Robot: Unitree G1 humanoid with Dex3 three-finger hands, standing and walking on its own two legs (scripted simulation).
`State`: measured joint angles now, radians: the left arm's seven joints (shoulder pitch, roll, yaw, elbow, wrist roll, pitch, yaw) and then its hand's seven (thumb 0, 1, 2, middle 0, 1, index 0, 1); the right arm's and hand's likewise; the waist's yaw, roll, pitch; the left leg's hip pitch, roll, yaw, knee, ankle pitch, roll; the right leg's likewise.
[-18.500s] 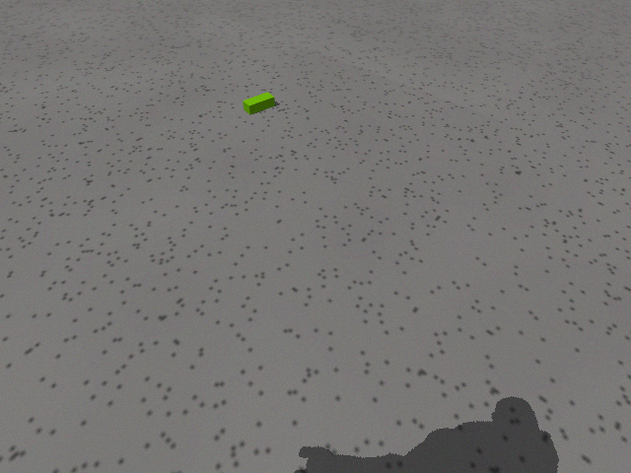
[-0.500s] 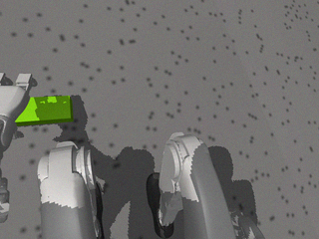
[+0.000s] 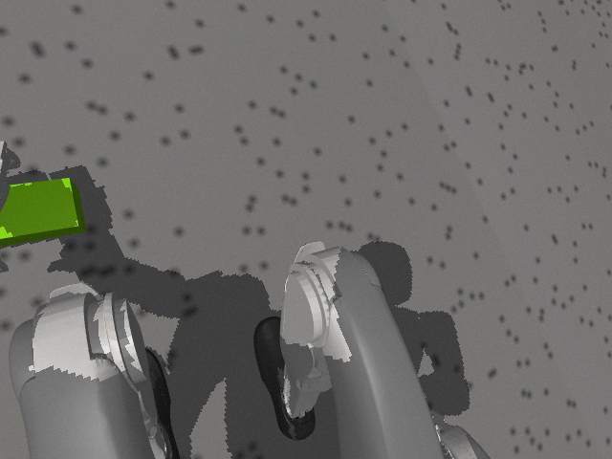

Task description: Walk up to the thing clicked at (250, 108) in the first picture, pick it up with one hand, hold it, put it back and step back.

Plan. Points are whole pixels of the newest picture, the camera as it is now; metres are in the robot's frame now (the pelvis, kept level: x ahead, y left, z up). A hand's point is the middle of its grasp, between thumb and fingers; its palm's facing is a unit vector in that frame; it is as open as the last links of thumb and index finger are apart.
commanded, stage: rest palm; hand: left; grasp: from above
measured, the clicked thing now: (8, 216) +0.43 +0.30 -0.28
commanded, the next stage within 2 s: close in 0.96 s
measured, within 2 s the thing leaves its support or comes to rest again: neither
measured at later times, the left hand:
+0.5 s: hand out of the picture +0.42 +0.31 -0.25, palm faces -0.47 -0.15 -0.87, open 13.8 cm
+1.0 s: hand out of the picture +0.42 +0.31 -0.26, palm faces -0.44 -0.11 -0.89, open 13.8 cm
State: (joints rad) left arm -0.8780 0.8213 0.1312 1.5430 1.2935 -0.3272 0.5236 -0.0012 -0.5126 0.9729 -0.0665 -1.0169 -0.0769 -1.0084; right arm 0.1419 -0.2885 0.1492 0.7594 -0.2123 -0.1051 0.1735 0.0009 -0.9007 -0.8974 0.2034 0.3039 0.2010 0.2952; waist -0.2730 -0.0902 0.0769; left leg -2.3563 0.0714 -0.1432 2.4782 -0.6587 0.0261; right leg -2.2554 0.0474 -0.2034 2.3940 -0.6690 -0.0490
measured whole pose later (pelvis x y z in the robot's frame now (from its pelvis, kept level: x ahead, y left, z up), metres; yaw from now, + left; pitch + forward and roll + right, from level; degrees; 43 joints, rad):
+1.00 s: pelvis +0.00 +0.01 -0.01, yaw -4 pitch +26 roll -13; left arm -0.91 0.91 0.12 1.70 1.27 -0.23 0.70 0.00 -0.48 1.02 -0.09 -1.04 -0.09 -1.04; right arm 0.05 -0.33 0.22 0.75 -0.27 -0.29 0.31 0.00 -0.90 -0.90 0.20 0.30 0.20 0.29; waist -0.32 -0.14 0.13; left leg -2.35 0.08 -0.22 2.56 -0.70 0.04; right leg -2.22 0.08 -0.26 2.40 -0.68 -0.02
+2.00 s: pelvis +0.00 +0.01 -0.01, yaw -5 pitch +25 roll -14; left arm -0.90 0.92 0.07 1.69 1.26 -0.25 0.73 0.00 -0.09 0.71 -0.33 -0.88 -0.38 -0.83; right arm 0.03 -0.33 0.27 0.74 -0.27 -0.32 0.32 0.00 -0.90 -0.90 0.20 0.30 0.20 0.29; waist -0.31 -0.16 0.16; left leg -2.33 0.07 -0.25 2.56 -0.71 0.03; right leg -2.19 0.09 -0.28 2.39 -0.67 -0.02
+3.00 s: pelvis +0.00 +0.01 +0.00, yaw -5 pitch +25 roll -14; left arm -0.90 0.93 0.08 1.67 1.23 -0.25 0.69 0.00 -0.04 0.63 -0.56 -0.64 -0.61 -0.64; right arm 0.05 -0.33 0.28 0.72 -0.27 -0.29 0.30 0.00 -0.90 -0.90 0.20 0.30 0.20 0.29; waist -0.31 -0.15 0.16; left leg -2.33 0.08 -0.24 2.55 -0.70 0.04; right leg -2.19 0.09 -0.28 2.38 -0.66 -0.01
